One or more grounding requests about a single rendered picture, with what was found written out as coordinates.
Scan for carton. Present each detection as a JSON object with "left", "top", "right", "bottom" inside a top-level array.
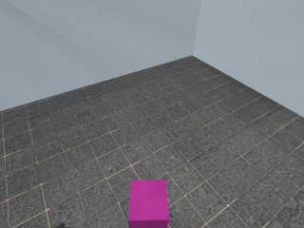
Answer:
[{"left": 127, "top": 180, "right": 169, "bottom": 228}]

